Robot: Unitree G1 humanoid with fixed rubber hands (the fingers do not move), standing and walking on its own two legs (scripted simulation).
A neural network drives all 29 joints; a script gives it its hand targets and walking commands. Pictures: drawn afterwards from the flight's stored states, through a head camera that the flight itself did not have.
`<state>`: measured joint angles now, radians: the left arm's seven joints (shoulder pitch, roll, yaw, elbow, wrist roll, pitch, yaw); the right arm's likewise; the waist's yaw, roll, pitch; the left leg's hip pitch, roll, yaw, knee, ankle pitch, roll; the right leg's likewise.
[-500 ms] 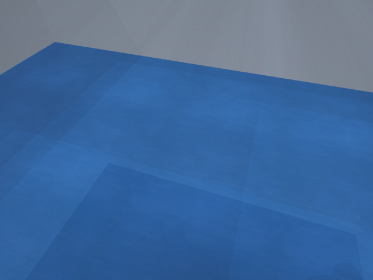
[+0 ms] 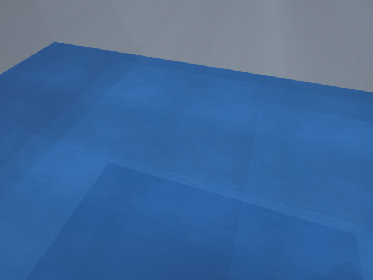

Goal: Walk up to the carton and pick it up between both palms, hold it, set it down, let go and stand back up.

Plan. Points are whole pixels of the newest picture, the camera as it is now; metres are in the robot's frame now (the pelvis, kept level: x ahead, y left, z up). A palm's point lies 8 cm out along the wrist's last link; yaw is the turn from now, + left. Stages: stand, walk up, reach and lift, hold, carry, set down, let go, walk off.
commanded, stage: stand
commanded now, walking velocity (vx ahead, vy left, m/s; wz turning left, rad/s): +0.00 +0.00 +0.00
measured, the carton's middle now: out of the picture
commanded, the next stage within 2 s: walk up in 0.06 s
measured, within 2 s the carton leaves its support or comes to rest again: neither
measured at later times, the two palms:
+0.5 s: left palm out of the picture -0.01 +0.28 -0.15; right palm out of the picture +0.03 -0.24 -0.14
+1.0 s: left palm out of the picture -0.14 +0.37 -0.13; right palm out of the picture +0.08 -0.09 -0.16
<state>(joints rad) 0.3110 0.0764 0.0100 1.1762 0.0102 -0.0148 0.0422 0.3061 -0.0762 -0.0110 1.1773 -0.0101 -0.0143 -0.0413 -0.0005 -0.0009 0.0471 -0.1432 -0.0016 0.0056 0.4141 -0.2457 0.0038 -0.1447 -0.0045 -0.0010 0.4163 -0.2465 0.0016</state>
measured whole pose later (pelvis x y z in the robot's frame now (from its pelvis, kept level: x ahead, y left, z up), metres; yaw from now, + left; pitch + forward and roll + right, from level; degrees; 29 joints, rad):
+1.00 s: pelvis -0.11 +0.09 -0.02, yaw +28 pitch -2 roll +0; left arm 0.14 0.24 0.02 0.87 0.00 0.00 0.05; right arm 0.14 -0.27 -0.04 0.87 -0.02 0.09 0.06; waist -0.05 0.06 0.15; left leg -0.40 -0.10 -0.14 0.61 -0.17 0.00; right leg -0.32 0.06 -0.07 0.62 -0.26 -0.07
